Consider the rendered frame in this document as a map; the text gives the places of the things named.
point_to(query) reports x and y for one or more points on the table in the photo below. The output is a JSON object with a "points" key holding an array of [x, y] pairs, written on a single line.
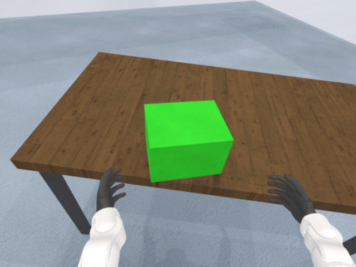
{"points": [[301, 127]]}

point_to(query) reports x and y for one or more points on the left robot hand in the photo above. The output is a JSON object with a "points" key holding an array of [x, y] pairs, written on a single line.
{"points": [[105, 192]]}

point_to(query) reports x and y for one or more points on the carton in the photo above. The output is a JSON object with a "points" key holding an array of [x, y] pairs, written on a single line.
{"points": [[185, 139]]}

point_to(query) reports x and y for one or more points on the right robot hand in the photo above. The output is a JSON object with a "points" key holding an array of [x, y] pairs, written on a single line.
{"points": [[296, 198]]}

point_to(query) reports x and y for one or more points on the right robot forearm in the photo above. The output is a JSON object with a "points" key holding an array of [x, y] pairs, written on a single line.
{"points": [[324, 242]]}

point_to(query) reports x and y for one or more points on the left robot forearm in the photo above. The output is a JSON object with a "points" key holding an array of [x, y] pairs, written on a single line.
{"points": [[107, 236]]}

